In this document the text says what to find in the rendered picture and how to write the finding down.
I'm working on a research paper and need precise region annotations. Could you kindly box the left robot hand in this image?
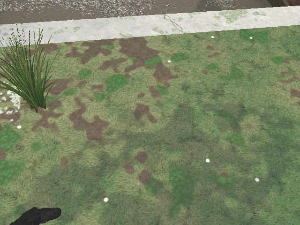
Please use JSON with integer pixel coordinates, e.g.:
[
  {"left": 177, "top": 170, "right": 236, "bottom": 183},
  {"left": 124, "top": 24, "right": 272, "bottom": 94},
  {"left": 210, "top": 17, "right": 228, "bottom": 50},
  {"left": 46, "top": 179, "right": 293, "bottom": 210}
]
[{"left": 9, "top": 207, "right": 62, "bottom": 225}]

